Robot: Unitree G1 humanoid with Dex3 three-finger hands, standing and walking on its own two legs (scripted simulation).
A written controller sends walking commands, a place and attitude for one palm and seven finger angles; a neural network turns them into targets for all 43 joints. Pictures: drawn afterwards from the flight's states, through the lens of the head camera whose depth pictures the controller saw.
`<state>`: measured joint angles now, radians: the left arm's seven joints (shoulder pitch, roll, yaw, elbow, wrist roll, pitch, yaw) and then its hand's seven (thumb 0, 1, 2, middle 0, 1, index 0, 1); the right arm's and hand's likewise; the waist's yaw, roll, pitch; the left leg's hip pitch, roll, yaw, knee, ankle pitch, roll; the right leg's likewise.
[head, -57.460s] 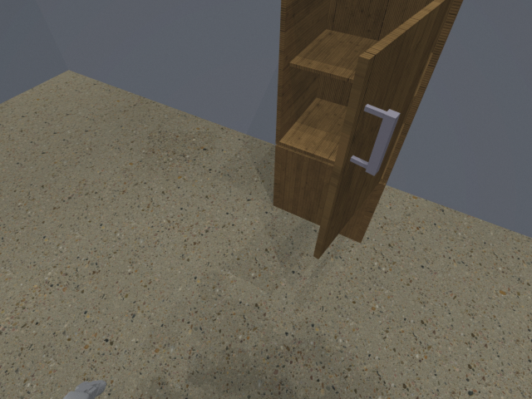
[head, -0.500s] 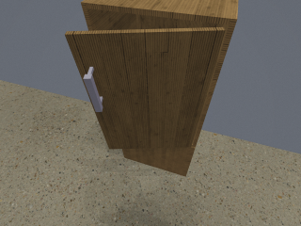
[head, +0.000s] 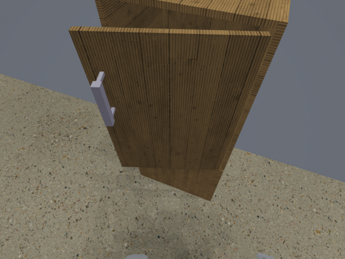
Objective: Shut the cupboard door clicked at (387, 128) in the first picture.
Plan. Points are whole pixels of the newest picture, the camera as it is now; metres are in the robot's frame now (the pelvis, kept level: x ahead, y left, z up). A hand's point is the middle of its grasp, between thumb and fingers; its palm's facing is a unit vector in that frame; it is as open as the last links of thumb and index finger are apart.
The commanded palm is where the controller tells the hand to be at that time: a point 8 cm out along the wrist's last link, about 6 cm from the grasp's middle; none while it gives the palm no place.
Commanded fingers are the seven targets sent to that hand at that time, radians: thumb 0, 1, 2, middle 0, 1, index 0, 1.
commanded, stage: come to a stop and stand still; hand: left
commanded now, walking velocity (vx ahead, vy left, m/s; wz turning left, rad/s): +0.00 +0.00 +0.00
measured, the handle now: (105, 100) +0.46 +0.22 +0.09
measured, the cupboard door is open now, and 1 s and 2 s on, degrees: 19 19 19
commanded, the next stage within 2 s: none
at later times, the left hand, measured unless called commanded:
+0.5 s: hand out of the picture -0.03 +0.20 -0.17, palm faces +0.05 -0.98 -0.20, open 7.4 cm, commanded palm none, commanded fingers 0.00 0.90 0.90 -0.20 -0.30 -0.20 -0.30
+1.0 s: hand out of the picture -0.16 +0.21 -0.17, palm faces +0.11 -0.98 -0.18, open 7.4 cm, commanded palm none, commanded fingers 0.00 0.90 0.90 -0.20 -0.30 -0.20 -0.30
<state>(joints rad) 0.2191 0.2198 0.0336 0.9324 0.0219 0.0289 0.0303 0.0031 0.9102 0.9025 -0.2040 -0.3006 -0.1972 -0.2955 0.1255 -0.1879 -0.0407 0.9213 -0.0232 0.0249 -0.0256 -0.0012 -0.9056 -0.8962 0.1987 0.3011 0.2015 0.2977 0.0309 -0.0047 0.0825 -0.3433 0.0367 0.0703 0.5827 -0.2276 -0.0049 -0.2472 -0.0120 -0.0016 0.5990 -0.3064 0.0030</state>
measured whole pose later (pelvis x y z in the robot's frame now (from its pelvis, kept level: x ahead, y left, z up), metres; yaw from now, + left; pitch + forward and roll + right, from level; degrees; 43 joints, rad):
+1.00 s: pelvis -0.11 +0.04 +0.00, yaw +2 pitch -5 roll -1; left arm 0.41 0.17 0.03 1.03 0.04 0.03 0.02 0.00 0.91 0.90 -0.20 -0.30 -0.20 -0.30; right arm 0.23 -0.17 -0.05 1.06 -0.02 0.05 0.00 0.00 -0.91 -0.90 0.20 0.30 0.20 0.30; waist 0.03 0.00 0.03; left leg -0.34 -0.05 0.07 0.47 -0.15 0.08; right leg -0.28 -0.02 -0.03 0.61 -0.36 -0.02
